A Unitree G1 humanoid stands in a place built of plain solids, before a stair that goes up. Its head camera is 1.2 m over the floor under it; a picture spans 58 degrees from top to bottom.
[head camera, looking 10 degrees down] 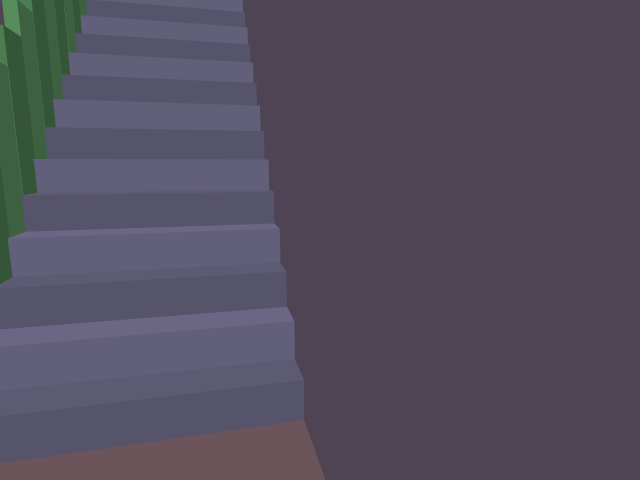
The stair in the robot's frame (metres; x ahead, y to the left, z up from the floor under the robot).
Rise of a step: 0.20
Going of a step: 0.23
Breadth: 1.42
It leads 14 degrees to the left of straight ahead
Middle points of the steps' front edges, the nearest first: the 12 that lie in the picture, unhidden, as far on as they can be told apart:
1.71 0.76 0.21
1.93 0.82 0.41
2.15 0.87 0.62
2.38 0.93 0.82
2.60 0.98 1.02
2.82 1.04 1.23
3.05 1.09 1.43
3.27 1.15 1.64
3.49 1.20 1.84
3.72 1.26 2.05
3.94 1.31 2.25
4.16 1.37 2.46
